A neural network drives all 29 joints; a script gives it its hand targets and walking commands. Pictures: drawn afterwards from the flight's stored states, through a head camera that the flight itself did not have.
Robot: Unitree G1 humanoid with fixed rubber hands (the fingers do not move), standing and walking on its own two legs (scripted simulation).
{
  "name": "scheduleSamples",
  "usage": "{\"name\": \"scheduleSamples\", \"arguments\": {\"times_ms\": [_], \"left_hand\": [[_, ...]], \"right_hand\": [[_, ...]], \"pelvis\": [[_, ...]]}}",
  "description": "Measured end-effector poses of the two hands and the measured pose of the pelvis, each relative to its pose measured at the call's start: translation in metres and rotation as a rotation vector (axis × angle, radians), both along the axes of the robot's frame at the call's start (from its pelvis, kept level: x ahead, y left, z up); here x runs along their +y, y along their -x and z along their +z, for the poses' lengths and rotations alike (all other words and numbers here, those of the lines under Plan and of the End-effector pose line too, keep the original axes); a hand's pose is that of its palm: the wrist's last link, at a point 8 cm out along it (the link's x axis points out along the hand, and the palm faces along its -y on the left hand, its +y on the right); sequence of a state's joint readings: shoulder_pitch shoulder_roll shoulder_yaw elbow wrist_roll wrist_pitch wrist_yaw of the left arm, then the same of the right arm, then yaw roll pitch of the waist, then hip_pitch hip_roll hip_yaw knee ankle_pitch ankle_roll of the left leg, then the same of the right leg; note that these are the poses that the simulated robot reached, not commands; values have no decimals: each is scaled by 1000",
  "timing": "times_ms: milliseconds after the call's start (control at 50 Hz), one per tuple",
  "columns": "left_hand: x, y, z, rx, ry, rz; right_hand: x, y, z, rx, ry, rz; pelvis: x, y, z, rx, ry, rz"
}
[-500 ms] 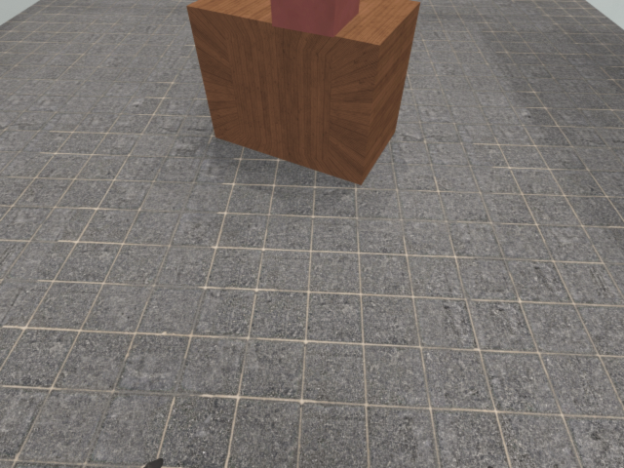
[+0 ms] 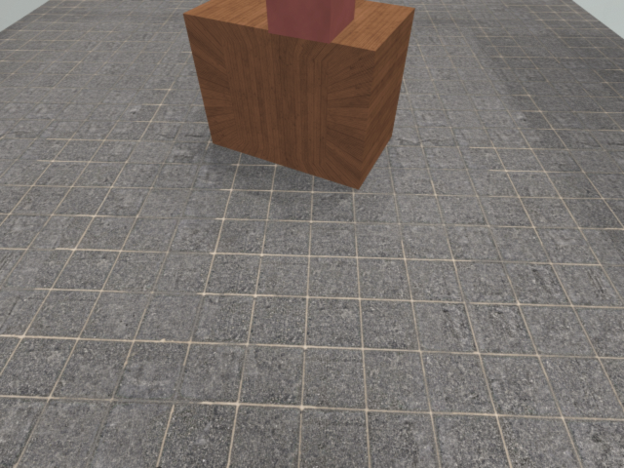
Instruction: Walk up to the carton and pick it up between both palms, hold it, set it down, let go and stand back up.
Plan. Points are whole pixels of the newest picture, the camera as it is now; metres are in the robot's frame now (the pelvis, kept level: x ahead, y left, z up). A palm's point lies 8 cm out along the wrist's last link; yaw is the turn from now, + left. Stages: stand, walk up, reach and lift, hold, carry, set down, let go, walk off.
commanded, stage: stand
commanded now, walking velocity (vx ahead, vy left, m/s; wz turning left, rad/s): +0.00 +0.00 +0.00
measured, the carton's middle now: (312, 5) +1.70 +0.03 -0.02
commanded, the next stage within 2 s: none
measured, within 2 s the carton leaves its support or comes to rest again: neither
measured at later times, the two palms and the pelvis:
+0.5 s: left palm out of the picture +0.07 +0.25 -0.12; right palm out of the picture +0.06 -0.24 -0.12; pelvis +0.00 +0.00 +0.00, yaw -1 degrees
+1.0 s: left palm out of the picture +0.06 +0.25 -0.12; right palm out of the picture +0.04 -0.24 -0.12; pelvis +0.01 +0.00 +0.00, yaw -2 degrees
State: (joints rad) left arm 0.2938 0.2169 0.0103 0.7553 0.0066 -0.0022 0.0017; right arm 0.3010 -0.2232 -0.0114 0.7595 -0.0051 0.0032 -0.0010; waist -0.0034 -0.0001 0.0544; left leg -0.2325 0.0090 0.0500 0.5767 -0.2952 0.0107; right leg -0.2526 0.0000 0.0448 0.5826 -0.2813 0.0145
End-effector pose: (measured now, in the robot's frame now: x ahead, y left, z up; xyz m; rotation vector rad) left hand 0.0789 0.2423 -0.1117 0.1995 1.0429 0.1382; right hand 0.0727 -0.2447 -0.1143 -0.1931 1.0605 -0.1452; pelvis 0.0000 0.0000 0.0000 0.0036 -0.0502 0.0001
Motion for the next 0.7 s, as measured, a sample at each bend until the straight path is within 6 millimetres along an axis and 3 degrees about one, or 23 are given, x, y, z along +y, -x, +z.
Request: {"name": "scheduleSamples", "arguments": {"times_ms": [700], "left_hand": [[3,9,-5,73,-6,0]], "right_hand": [[1,21,-5,72,2,-38]], "pelvis": [[4,-4,3,-4,-2,-19]]}}
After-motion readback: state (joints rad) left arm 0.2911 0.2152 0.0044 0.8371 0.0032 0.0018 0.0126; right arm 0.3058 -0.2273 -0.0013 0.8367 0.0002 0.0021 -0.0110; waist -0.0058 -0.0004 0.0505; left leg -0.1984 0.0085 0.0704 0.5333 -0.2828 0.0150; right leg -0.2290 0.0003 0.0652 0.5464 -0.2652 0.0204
